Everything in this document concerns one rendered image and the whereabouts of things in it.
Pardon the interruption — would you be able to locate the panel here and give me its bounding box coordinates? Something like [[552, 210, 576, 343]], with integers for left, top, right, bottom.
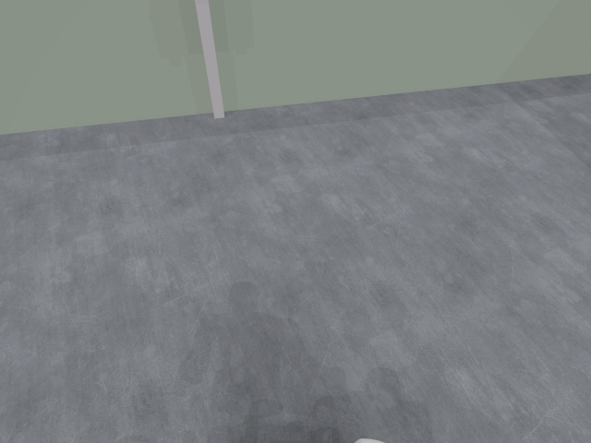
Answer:
[[195, 0, 224, 119]]

